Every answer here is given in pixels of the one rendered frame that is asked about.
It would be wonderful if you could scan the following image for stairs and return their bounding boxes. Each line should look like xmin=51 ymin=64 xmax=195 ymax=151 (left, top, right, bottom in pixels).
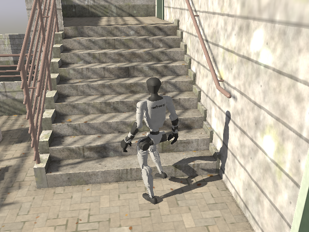
xmin=46 ymin=26 xmax=217 ymax=188

